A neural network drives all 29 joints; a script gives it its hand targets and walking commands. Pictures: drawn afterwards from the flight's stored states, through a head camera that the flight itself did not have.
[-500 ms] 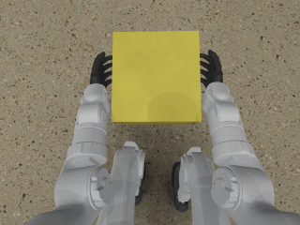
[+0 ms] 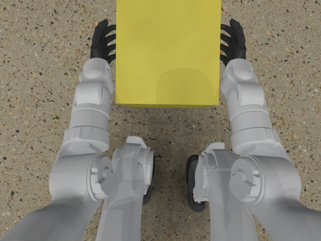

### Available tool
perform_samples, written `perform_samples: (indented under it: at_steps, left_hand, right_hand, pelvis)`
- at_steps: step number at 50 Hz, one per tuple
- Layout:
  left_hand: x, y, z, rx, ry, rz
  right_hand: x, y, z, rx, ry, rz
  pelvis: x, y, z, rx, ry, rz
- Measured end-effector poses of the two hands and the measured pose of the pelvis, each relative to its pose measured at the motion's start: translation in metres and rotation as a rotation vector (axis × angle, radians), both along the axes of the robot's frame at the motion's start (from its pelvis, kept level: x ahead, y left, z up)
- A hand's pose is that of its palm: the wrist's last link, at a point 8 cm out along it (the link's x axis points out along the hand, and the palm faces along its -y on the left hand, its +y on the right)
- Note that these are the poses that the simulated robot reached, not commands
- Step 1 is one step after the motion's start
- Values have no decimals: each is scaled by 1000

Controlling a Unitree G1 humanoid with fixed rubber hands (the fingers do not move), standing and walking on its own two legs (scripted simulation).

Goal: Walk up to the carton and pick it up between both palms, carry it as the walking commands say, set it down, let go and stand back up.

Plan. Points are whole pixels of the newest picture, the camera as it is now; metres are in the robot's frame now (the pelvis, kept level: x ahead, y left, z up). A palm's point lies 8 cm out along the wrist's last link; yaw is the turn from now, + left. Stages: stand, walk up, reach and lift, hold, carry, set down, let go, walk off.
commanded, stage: set down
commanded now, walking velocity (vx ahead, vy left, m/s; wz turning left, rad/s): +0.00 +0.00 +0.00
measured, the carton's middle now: (166, 65) +0.51 +0.05 -0.19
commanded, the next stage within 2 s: none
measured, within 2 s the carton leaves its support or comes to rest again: rests again in 1.34 s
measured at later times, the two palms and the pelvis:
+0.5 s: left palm (110, 62) +0.51 +0.19 -0.20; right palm (221, 62) +0.53 -0.09 -0.20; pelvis +0.00 +0.00 -0.05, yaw +0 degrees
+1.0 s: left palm (112, 63) +0.51 +0.19 -0.22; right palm (220, 62) +0.53 -0.09 -0.21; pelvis +0.00 +0.00 -0.07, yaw +0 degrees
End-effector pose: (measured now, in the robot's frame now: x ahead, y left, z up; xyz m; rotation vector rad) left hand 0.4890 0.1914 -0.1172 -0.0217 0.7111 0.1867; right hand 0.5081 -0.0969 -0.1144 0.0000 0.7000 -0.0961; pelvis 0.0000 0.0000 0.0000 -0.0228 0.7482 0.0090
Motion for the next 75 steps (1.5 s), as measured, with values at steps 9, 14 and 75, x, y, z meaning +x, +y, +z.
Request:
perform_samples:
  at_steps: [9,14,75]
  left_hand:
    - [9,1,-32,3,9,-10]
    - [13,1,-50,4,15,-14]
    - [17,2,-115,5,81,-65]
  right_hand:
    - [7,1,-33,-5,8,2]
    - [11,1,-51,-7,14,4]
    - [27,-1,-108,-22,47,53]
  pelvis:
    - [0,0,-20,0,-8,-1]
    - [1,1,-31,0,-17,-2]
    - [0,-4,-74,12,-96,-8]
